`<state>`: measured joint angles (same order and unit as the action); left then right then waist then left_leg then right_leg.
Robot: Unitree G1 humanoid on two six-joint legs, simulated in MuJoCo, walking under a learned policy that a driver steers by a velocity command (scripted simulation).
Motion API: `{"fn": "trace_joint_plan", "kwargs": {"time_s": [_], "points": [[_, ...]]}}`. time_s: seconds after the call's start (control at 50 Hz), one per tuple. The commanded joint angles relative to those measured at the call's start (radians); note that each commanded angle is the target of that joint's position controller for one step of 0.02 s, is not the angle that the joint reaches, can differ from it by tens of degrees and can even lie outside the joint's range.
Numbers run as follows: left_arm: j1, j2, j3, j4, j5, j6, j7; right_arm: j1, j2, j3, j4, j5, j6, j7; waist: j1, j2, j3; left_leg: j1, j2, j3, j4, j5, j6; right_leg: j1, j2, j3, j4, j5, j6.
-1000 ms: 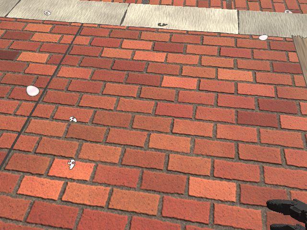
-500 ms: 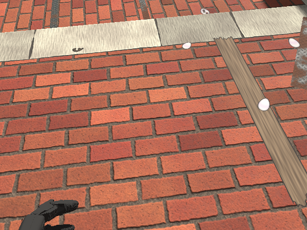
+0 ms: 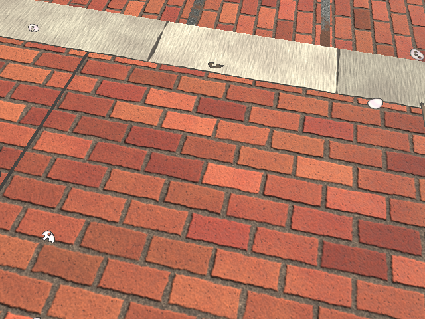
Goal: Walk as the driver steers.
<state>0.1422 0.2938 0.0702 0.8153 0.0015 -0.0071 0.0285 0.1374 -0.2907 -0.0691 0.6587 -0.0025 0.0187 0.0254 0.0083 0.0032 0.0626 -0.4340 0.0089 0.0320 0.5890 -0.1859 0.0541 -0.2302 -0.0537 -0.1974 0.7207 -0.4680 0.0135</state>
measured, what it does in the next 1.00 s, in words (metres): walks ahead: right foot, then left foot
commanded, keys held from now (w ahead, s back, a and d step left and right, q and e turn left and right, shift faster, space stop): q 0.02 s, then no key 0.28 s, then w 0.70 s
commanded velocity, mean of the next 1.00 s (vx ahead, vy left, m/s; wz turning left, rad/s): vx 0.25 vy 0.00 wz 0.13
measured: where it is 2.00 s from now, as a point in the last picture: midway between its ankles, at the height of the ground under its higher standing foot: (203, 203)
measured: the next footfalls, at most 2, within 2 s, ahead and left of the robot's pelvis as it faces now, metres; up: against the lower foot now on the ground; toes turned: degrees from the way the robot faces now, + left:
right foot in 0.36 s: +0.10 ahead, -0.15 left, +0.00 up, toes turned +7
left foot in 0.70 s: +0.19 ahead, +0.13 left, +0.00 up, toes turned +8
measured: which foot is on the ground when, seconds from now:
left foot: down 0.00-0.38, up 0.40-0.68, down 0.70-1.00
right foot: up 0.00-0.34, down 0.36-0.72, up 0.74-1.00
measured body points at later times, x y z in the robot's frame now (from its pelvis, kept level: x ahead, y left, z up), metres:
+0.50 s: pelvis +0.06 -0.03 +0.02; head +0.07 -0.04 +0.47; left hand +0.08 +0.26 -0.10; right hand +0.25 -0.26 -0.09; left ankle +0.05 +0.09 -0.68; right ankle +0.06 -0.16 -0.73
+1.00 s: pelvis +0.24 +0.04 +0.02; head +0.26 +0.05 +0.47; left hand +0.39 +0.31 -0.09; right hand +0.28 -0.24 -0.10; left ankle +0.15 +0.12 -0.73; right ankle +0.41 -0.11 -0.67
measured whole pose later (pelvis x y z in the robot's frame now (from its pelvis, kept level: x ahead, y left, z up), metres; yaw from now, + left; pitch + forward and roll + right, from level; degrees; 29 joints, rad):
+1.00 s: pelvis +0.24 +0.04 +0.02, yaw +7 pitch +2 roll +1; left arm 0.10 0.29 0.05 0.82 -0.01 -0.08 -0.02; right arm 0.40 -0.25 -0.05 0.84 0.01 -0.07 0.00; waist -0.06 -0.04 0.00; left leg -0.01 -0.05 0.03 0.21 -0.23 0.04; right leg -0.66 -0.11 0.02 0.75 -0.03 0.01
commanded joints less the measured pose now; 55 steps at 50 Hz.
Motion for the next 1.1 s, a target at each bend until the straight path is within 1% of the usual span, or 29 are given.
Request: {"fn": "trace_joint_plan", "kwargs": {"time_s": [0.02,0.04,0.06,0.08,0.14,0.2,0.26,0.32,0.34,0.36,0.38,0.4,0.42,0.44,0.48,0.5,0.56,0.62,0.66,0.7,0.72,0.74,0.76,0.78,0.84,0.9,0.98,1.02,1.1], "points": [[0.006,0.117,0.020,-0.078,0.017,-0.013,-0.017,0.181,-0.225,-0.062,-0.060,-0.014,-0.015,-0.013,-0.084,0.152,-0.378,0.541,0.352,-0.550,-0.185,0.705,0.338,-0.372,0.076,0.272,0.564,-0.232,0.038],[-0.018,0.121,0.022,-0.085,-0.014,-0.006,-0.019,0.110,-0.191,-0.051,-0.070,-0.005,-0.023,-0.014,-0.057,0.105,-0.292,0.460,0.317,-0.442,-0.197,0.592,0.287,-0.409,0.046,0.270,0.558,-0.156,0.024],[-0.017,0.111,0.022,-0.069,-0.012,0.002,-0.010,0.058,-0.158,-0.043,-0.073,0.009,-0.022,-0.019,-0.033,0.039,-0.230,0.389,0.266,-0.378,-0.214,0.460,0.230,-0.415,0.019,0.264,0.496,-0.090,0.025],[-0.024,0.122,0.027,-0.066,-0.002,0.010,0.001,0.017,-0.137,-0.035,-0.077,0.016,-0.017,-0.026,-0.017,0.044,-0.192,0.315,0.236,-0.339,-0.235,0.376,0.200,-0.388,0.003,0.262,0.428,-0.031,0.033],[0.026,0.088,0.020,-0.043,-0.005,0.021,0.008,-0.006,-0.138,-0.031,-0.078,-0.009,-0.011,-0.038,0.013,0.117,-0.196,0.209,0.183,-0.267,-0.257,0.370,0.191,-0.252,0.027,0.233,0.308,0.044,0.061],[0.015,0.065,0.007,-0.037,-0.003,0.022,0.011,-0.002,-0.143,-0.032,-0.063,-0.007,-0.011,-0.047,-0.007,0.128,-0.206,0.199,0.178,-0.256,-0.256,0.284,0.185,-0.184,0.019,0.235,0.151,0.086,0.070],[0.001,0.080,0.008,-0.035,-0.007,0.021,0.006,-0.004,-0.138,-0.026,-0.044,-0.012,-0.006,-0.046,-0.028,0.150,-0.185,0.173,0.184,-0.287,-0.265,0.121,0.180,-0.124,0.019,0.231,0.042,0.118,0.063],[0.048,0.060,0.003,-0.012,-0.001,0.009,-0.010,-0.021,-0.098,-0.005,-0.023,-0.003,-0.002,-0.041,0.005,0.131,-0.171,0.124,0.153,-0.288,-0.245,-0.113,0.130,0.016,0.035,0.193,-0.196,0.238,0.029],[0.068,0.051,-0.001,0.001,0.009,0.005,-0.017,0.010,-0.069,0.006,-0.003,-0.004,-0.004,-0.039,0.011,0.109,-0.164,0.080,0.114,-0.272,-0.241,-0.283,0.083,0.090,0.042,0.179,-0.274,0.267,0.009],[0.094,0.094,0.005,0.003,0.019,0.000,-0.016,0.029,-0.064,0.010,0.006,-0.010,-0.007,-0.037,0.003,0.050,-0.136,0.012,0.062,-0.242,-0.168,-0.386,0.036,0.117,-0.036,0.271,-0.296,0.172,-0.031],[0.121,0.176,0.023,0.007,0.012,-0.001,-0.011,0.027,-0.044,0.014,-0.015,-0.016,-0.014,-0.034,-0.019,-0.096,-0.106,-0.085,-0.050,-0.113,-0.021,-0.408,-0.016,0.101,-0.140,0.414,-0.358,-0.070,-0.117],[0.166,0.222,0.041,0.024,0.014,-0.004,-0.016,-0.048,-0.069,0.007,-0.042,0.001,-0.026,-0.037,0.041,-0.253,-0.048,-0.137,-0.100,-0.003,0.158,-0.330,-0.049,0.016,-0.254,0.643,-0.541,-0.347,-0.221],[0.135,0.210,0.037,0.010,0.026,-0.018,-0.011,-0.099,-0.127,-0.014,-0.056,0.023,-0.038,-0.040,0.060,-0.264,0.038,-0.200,-0.048,-0.065,0.303,-0.317,-0.045,-0.012,-0.303,0.746,-0.608,-0.334,-0.259],[0.116,0.177,0.028,0.011,0.021,-0.032,-0.003,-0.070,-0.136,-0.026,-0.040,0.028,-0.045,-0.041,0.035,-0.231,0.043,-0.250,-0.023,-0.088,0.384,-0.294,-0.044,0.028,-0.294,0.723,-0.596,-0.252,-0.252],[0.131,0.132,0.020,0.021,-0.013,-0.052,0.002,-0.039,-0.095,-0.022,-0.019,0.013,-0.059,-0.032,0.034,-0.178,0.017,-0.316,0.017,-0.094,0.379,-0.205,-0.044,0.150,-0.245,0.617,-0.570,-0.114,-0.215],[0.148,0.123,0.018,0.031,-0.020,-0.056,0.004,-0.063,-0.068,-0.016,-0.019,0.013,-0.069,-0.027,0.046,-0.153,0.010,-0.303,0.023,-0.072,0.319,-0.165,-0.045,0.175,-0.218,0.557,-0.569,-0.039,-0.197],[0.169,0.124,0.021,0.046,-0.019,-0.055,0.002,-0.112,-0.005,0.003,-0.022,0.017,-0.090,-0.011,0.066,-0.164,-0.028,-0.126,0.002,-0.004,0.118,-0.087,-0.056,0.136,-0.151,0.410,-0.552,0.137,-0.175],[0.194,0.166,0.034,0.058,-0.027,-0.052,-0.011,-0.104,-0.028,0.001,-0.017,0.028,-0.089,-0.004,0.063,-0.172,-0.027,0.026,-0.012,0.027,-0.014,-0.082,-0.052,0.066,-0.168,0.395,-0.534,0.137,-0.195],[0.180,0.169,0.034,0.062,-0.036,-0.049,-0.018,-0.034,-0.047,-0.008,0.011,0.030,-0.087,-0.007,0.017,-0.142,-0.032,0.178,-0.022,0.036,-0.106,-0.006,-0.033,-0.008,-0.173,0.393,-0.494,0.129,-0.182],[0.161,0.115,0.015,0.063,-0.022,-0.054,-0.024,0.139,-0.097,-0.033,0.064,0.036,-0.081,-0.024,-0.070,-0.100,-0.090,0.430,0.002,-0.011,-0.141,-0.020,0.005,-0.118,-0.124,0.334,-0.329,0.209,-0.132],[0.131,0.034,-0.010,0.034,-0.005,-0.064,-0.030,0.269,-0.176,-0.054,0.082,0.022,-0.080,-0.037,-0.123,0.090,-0.170,0.619,0.198,-0.280,-0.217,-0.129,0.078,-0.284,-0.026,0.217,0.009,0.178,-0.063],[0.124,0.021,-0.015,-0.015,-0.016,-0.089,-0.022,0.351,-0.266,-0.073,0.098,0.011,-0.082,-0.025,-0.133,0.316,-0.214,0.704,0.382,-0.688,-0.367,-0.343,0.219,-0.520,0.069,0.197,0.285,-0.069,-0.032],[0.106,0.112,0.009,-0.013,-0.035,-0.101,-0.024,0.301,-0.186,-0.047,0.095,0.008,-0.093,-0.018,-0.113,0.209,-0.136,0.641,0.385,-0.705,-0.387,-0.432,0.238,-0.608,0.004,0.274,0.439,-0.067,-0.045],[0.093,0.133,0.015,-0.012,-0.045,-0.108,-0.032,0.243,-0.135,-0.030,0.083,0.008,-0.101,-0.015,-0.084,0.173,-0.061,0.574,0.338,-0.591,-0.395,-0.395,0.208,-0.633,-0.036,0.276,0.464,0.031,-0.067],[0.070,0.093,0.014,-0.001,-0.018,-0.104,-0.039,0.157,-0.084,-0.011,0.072,0.001,-0.105,-0.009,-0.034,0.100,-0.007,0.436,0.237,-0.356,-0.440,-0.062,0.159,-0.559,-0.093,0.262,0.370,0.212,-0.062],[0.031,0.049,0.001,-0.016,-0.012,-0.088,-0.047,0.178,-0.098,-0.017,0.090,0.005,-0.106,-0.017,-0.024,0.077,-0.009,0.400,0.206,-0.234,-0.463,0.168,0.163,-0.538,-0.083,0.228,0.244,0.310,-0.023],[-0.116,0.011,-0.023,-0.068,-0.010,-0.088,-0.057,0.218,-0.128,-0.023,0.120,0.012,-0.102,-0.031,-0.057,0.073,0.012,0.322,0.170,-0.123,-0.483,0.198,0.145,-0.426,-0.036,0.194,-0.050,0.506,0.002],[-0.176,0.018,-0.027,-0.088,-0.015,-0.089,-0.065,0.256,-0.140,-0.027,0.142,0.019,-0.103,-0.034,-0.073,0.071,0.023,0.323,0.186,-0.115,-0.489,0.173,0.141,-0.377,-0.015,0.188,-0.124,0.562,-0.003],[-0.215,0.058,-0.019,-0.117,-0.018,-0.092,-0.082,0.276,-0.148,-0.033,0.177,0.028,-0.091,-0.038,-0.050,0.068,0.027,0.461,0.248,-0.115,-0.428,0.266,0.112,-0.367,-0.006,0.215,-0.207,0.508,-0.055]]}}
Over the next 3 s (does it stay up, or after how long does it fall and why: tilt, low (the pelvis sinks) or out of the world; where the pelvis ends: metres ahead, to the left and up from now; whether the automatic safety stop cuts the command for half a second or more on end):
stays up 1.37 -0.10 0.02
